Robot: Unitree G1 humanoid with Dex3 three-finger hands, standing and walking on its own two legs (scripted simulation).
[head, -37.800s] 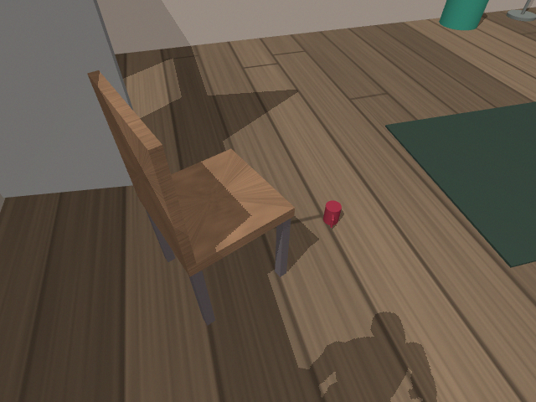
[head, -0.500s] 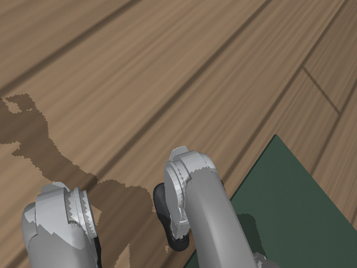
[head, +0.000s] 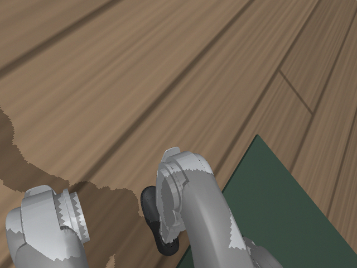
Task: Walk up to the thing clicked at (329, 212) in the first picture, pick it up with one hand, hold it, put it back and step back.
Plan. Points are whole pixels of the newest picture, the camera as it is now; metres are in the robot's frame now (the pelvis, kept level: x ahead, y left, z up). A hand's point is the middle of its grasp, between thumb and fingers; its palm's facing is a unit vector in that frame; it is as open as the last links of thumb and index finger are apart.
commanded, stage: rest palm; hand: left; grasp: from above
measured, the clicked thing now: out of the picture +0.45 +0.36 -0.26
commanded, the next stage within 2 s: close in 0.44 s
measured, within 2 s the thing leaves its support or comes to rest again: neither
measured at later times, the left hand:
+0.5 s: hand out of the picture +0.45 +0.35 -0.23, palm faces -0.47 -0.15 -0.87, open 13.0 cm
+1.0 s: hand out of the picture +0.45 +0.35 -0.23, palm faces -0.44 -0.12 -0.89, open 12.1 cm
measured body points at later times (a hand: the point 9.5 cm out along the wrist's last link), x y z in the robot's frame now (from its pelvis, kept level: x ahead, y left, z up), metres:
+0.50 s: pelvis +0.00 +0.00 +0.00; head +0.27 +0.13 +0.33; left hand +0.47 +0.36 -0.18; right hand +0.04 -0.26 -0.05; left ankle +0.06 +0.11 -0.28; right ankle +0.12 -0.13 -0.28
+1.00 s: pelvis +0.00 +0.00 -0.01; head +0.26 +0.14 +0.33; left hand +0.47 +0.36 -0.18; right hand +0.06 -0.26 -0.06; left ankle +0.06 +0.11 -0.28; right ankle +0.12 -0.13 -0.28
